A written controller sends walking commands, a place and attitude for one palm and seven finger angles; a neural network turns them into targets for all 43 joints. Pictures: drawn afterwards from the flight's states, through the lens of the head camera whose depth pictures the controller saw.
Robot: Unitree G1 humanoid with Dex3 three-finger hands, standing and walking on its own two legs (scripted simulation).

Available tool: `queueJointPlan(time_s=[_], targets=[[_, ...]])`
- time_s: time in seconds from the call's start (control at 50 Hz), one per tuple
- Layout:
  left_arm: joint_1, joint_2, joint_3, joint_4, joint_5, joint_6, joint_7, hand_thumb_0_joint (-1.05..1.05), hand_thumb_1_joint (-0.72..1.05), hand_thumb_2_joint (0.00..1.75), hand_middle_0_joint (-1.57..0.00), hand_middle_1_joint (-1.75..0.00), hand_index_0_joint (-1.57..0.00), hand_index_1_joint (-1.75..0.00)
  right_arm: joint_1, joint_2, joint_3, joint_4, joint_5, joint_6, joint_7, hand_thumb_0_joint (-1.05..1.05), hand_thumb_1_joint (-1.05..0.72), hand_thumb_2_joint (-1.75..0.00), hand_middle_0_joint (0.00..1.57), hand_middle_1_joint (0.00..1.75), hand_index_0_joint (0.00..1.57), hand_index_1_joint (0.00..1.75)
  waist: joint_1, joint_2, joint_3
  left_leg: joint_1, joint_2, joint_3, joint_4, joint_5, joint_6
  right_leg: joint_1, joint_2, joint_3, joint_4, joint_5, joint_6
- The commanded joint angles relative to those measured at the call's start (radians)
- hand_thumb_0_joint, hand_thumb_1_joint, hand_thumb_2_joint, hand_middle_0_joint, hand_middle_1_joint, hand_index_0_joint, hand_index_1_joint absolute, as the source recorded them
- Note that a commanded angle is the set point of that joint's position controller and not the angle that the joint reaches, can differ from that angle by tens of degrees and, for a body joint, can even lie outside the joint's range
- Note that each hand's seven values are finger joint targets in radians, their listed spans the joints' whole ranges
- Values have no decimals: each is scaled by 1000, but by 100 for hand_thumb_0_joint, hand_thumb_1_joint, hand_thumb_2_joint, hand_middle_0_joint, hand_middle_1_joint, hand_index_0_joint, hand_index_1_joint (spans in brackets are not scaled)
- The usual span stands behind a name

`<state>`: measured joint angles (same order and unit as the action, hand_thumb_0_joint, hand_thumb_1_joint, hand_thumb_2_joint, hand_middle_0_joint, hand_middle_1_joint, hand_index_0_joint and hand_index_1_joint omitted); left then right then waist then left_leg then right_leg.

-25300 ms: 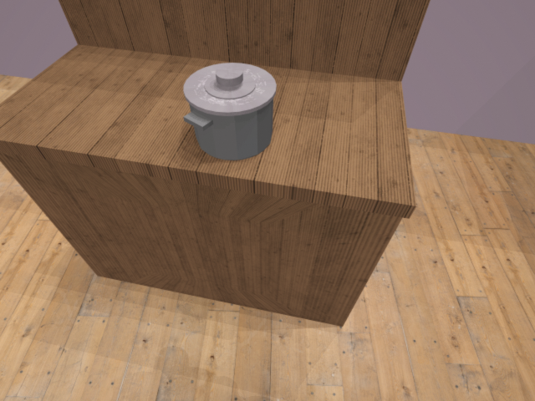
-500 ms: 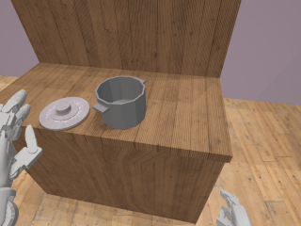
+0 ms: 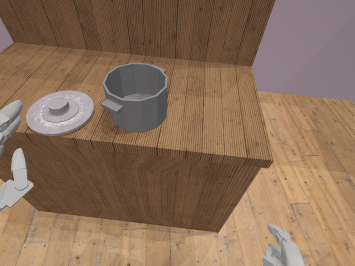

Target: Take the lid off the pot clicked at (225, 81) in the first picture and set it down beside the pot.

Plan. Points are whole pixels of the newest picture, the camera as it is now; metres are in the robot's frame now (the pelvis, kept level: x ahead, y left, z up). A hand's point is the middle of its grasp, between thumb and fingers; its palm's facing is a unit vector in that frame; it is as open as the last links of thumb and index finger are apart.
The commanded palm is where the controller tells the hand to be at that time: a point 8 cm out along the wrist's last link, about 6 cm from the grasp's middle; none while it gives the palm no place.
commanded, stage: step back with the hand held close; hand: left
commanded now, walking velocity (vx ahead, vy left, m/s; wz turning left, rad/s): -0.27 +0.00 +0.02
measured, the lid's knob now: (58, 105) +0.52 +0.38 +0.03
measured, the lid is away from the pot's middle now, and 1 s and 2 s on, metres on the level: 0.23 0.23 0.23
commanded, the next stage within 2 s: stop stepping back and stand still in 0.96 s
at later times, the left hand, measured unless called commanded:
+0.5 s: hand out of the picture +0.13 +0.26 +0.21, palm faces +0.42 -0.80 -0.43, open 7.4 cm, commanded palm +0.07 +0.29 +0.22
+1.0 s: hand out of the picture +0.06 +0.25 +0.20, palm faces +0.39 -0.85 -0.36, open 7.4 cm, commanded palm -0.02 +0.29 +0.22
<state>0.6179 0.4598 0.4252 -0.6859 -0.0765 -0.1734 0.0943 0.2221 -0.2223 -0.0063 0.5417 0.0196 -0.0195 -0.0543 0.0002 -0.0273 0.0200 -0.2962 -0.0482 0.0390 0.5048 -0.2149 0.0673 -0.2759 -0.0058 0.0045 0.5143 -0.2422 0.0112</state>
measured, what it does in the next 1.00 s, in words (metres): walks backwards: right foot, then left foot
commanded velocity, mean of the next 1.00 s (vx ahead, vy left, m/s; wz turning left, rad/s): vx -0.36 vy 0.00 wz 0.01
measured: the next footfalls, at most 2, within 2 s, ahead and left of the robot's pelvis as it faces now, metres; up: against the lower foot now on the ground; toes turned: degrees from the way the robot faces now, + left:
right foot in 0.54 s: -0.09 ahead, -0.13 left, +0.00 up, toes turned +1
left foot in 0.88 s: -0.04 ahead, +0.10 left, +0.00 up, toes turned -3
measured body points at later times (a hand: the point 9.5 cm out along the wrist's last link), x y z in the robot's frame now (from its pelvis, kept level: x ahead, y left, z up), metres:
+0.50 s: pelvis -0.06 +0.01 +0.00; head -0.05 +0.04 +0.45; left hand +0.11 +0.30 +0.23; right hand +0.10 -0.22 -0.07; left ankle +0.03 +0.08 -0.74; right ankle -0.10 -0.13 -0.72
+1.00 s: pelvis -0.15 +0.01 +0.00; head -0.14 +0.05 +0.45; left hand +0.03 +0.30 +0.22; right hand +0.01 -0.23 -0.07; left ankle -0.08 +0.10 -0.74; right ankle -0.15 -0.12 -0.72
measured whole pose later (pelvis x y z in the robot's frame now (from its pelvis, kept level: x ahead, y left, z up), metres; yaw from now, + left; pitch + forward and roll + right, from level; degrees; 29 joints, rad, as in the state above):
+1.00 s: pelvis -0.15 +0.01 +0.00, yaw -1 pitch +2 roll -3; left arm 0.48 0.42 0.46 -0.63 -0.08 -0.24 0.13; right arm 0.20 -0.19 -0.02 0.61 -0.01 -0.08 -0.06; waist -0.02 -0.03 -0.01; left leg -0.42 0.00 -0.03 0.56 -0.17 0.04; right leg -0.36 0.04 0.03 0.65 -0.36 0.01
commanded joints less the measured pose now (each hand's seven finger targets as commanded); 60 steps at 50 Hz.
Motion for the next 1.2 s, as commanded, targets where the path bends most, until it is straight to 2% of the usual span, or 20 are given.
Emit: queueJointPlan(time_s=[0.0,0.08,0.16,0.26,0.32,0.38,0.5,0.58,0.68,0.72,0.76,0.8,0.88,0.96,1.02,1.04,1.06,1.08,1.14,1.18], targets=[[-43,124,138,-212,0,-72,28,0,90,90,-20,-30,-20,-30,-85,-136,-46,-161,-8,-75,-9,0,-90,-90,20,30,20,30,10,200,-128,-138,250,-231,-205,36,35,126,0,8,139,-58,-6],[-71,128,138,-155,7,-72,32,0,90,90,-20,-30,-20,-30,-67,-133,-47,-150,-1,-85,-9,0,-90,-90,20,30,20,30,-4,29,-114,-153,168,-190,-85,-78,6,106,-48,69,-8,113,-31],[-94,112,100,-160,6,-86,41,0,90,90,-20,-30,-20,-30,-58,-122,-59,-134,5,-78,-4,0,-90,-90,20,30,20,30,-27,-71,-96,6,81,-132,153,-170,-34,-149,-197,212,-218,-72,-111],[-95,125,108,-193,10,-106,62,0,90,90,-20,-30,-20,-30,-81,-120,-44,-139,-1,-86,-18,0,-90,-90,20,30,20,30,-26,56,-76,-24,131,-200,2,-158,-19,-152,-109,95,-126,-83,-71],[-102,118,125,-217,32,-122,61,0,90,90,-20,-30,-20,-30,-101,-145,-35,-155,-14,-112,-34,0,-90,-90,20,30,20,30,-12,330,-58,-321,291,-400,-372,-546,39,105,61,-5,195,-127,-8],[-127,129,132,-219,34,-122,55,0,90,90,-20,-30,-20,-30,-80,-121,-48,-140,-26,-136,-26,0,-90,-90,20,30,20,30,-5,226,-82,-292,306,-374,-328,-366,62,95,62,27,284,-162,-9],[-79,122,104,-215,23,-137,35,0,90,90,-20,-30,-20,-30,-81,-125,-44,-103,-26,-149,-8,0,-90,-90,20,30,20,30,-8,145,-149,-51,193,-225,-168,-61,-10,71,29,20,-96,49,-32],[-91,163,135,-251,7,-159,32,0,90,90,-20,-30,-20,-30,-79,-122,-59,-78,-19,-143,-14,0,-90,-90,20,30,20,30,2,111,-355,237,202,-173,-76,390,-17,29,43,8,-64,178,-7],[5,180,176,-228,-17,-138,25,0,90,90,-20,-30,-20,-30,-118,-107,-58,-121,-14,-110,-3,0,-90,-90,20,30,20,30,1,112,-233,15,158,-139,-98,-136,-47,6,-10,38,-133,-51,-52],[-32,173,147,-204,-17,-145,35,0,90,90,-20,-30,-20,-30,-107,-102,-68,-103,-9,-100,-5,0,-90,-90,20,30,20,30,-17,-16,-134,113,73,-87,191,-167,-88,-289,-164,181,-297,-247,-126],[-109,148,115,-166,2,-130,50,0,90,90,-20,-30,-20,-30,-91,-90,-68,-71,-19,-88,-3,0,-90,-90,20,30,20,30,-35,-81,-66,86,55,-111,423,-129,-84,-387,-302,265,-329,-112,-180],[-195,129,87,-124,10,-116,50,0,90,90,-20,-30,-20,-30,-103,-74,-50,-71,-20,-86,-10,0,-90,-90,20,30,20,30,-48,-57,12,-28,91,-143,314,-132,-70,-276,-257,210,-233,188,-149],[-225,138,81,-144,14,-143,50,0,90,90,-20,-30,-20,-30,-107,-133,-64,-88,-5,-109,-28,0,-90,-90,20,30,20,30,-29,158,-45,-43,218,-232,-126,314,-18,-26,14,19,-15,202,-14],[-87,128,109,-244,-10,-134,23,0,90,90,-20,-30,-20,-30,-84,-115,-66,-107,-46,-138,0,0,-90,-90,20,30,20,30,3,274,-241,-39,340,-351,-205,360,80,-1,57,61,290,-267,-8],[-9,124,102,-308,-7,-120,31,0,90,90,-20,-30,-20,-30,-73,-119,-67,-103,-35,-154,16,0,-90,-90,20,30,20,30,10,229,-275,21,307,-297,-162,335,56,30,56,36,121,-132,4],[-134,-146,-311,718,103,86,-86,0,90,90,-20,-30,-20,-30,-70,-266,-106,160,-39,-154,40,0,-90,-90,20,30,20,30,-60,226,-118,-59,292,-392,120,679,45,-158,-31,84,200,-45,-13],[-305,214,137,-591,-12,-64,-3,0,90,90,-20,-30,-20,-30,-166,-83,-86,-149,2,-155,50,0,-90,-90,20,30,20,30,29,146,-345,93,273,-224,-189,92,17,58,52,28,78,-187,32],[-142,349,258,-457,-2,-120,33,0,90,90,-20,-30,-20,-30,-104,-142,-68,-152,-19,-163,-6,0,-90,-90,20,30,20,30,13,59,-259,-156,232,-300,-161,-227,20,172,67,15,-16,-180,-5],[24,245,223,-380,-12,-109,47,0,90,90,-20,-30,-20,-30,-54,-82,-38,-125,-26,-120,-3,0,-90,-90,20,30,20,30,-17,40,-202,-11,35,-44,258,-187,-85,-85,-236,243,-302,-238,-154],[-32,200,193,-320,-3,-85,63,0,90,90,-20,-30,-20,-30,-51,-96,-60,-99,-6,-116,-8,0,-90,-90,20,30,20,30,-25,-111,-158,27,40,-101,483,-168,-83,-244,-302,338,-339,-379,-199]])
